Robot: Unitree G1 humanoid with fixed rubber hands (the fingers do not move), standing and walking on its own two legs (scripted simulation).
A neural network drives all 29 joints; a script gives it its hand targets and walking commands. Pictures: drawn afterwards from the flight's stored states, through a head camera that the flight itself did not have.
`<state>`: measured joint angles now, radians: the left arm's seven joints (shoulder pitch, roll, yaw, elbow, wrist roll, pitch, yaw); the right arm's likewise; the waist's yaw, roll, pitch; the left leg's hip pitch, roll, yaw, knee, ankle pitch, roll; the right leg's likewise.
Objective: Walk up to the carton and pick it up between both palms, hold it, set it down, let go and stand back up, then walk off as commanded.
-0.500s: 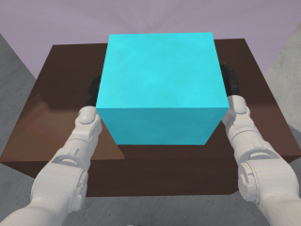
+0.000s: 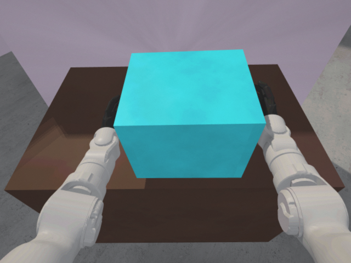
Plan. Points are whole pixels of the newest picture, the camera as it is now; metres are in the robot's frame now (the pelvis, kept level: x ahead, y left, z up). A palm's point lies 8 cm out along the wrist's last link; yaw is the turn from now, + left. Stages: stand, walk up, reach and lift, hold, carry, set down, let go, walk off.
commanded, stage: reach and lift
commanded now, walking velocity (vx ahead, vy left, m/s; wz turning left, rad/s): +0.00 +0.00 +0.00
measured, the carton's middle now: (187, 116) +0.47 +0.00 +0.06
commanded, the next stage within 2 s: hold in 1.78 s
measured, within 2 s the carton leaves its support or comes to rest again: neither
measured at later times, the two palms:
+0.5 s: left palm (104, 129) +0.37 +0.18 +0.13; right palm (278, 111) +0.41 -0.19 +0.14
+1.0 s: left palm (90, 119) +0.35 +0.19 +0.18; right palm (284, 96) +0.40 -0.18 +0.20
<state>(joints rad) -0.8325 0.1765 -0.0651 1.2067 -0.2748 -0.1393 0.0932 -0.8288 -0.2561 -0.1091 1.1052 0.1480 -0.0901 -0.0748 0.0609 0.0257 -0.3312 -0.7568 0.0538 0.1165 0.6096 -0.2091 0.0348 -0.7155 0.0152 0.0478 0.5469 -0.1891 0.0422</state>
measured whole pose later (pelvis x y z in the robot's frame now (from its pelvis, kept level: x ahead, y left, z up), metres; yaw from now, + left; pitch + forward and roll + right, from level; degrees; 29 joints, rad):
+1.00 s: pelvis -0.03 -0.02 +0.01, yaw +1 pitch +8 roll +0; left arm -0.83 0.24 -0.06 0.90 -0.27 0.41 0.11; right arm -0.90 -0.27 -0.11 1.00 0.16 0.33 -0.10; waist 0.10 -0.01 -0.29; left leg -0.50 0.05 0.12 0.48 -0.13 0.02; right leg -0.50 0.02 0.05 0.50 -0.15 0.02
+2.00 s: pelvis -0.03 -0.02 +0.02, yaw +1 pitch +7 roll +0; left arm -0.85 0.27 -0.03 0.75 -0.27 0.61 0.12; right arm -0.97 -0.28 -0.11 0.92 0.20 0.51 -0.12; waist 0.07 -0.01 -0.30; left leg -0.47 0.04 0.11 0.44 -0.10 0.02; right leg -0.46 0.02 0.05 0.46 -0.12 0.02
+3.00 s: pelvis -0.05 -0.02 +0.01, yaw +1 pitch +6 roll +0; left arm -0.85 0.27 -0.01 0.73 -0.26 0.69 0.11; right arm -0.98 -0.29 -0.11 0.90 0.20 0.58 -0.13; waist 0.04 -0.01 -0.31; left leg -0.46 0.04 0.11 0.44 -0.09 0.03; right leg -0.45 0.02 0.05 0.44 -0.11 0.02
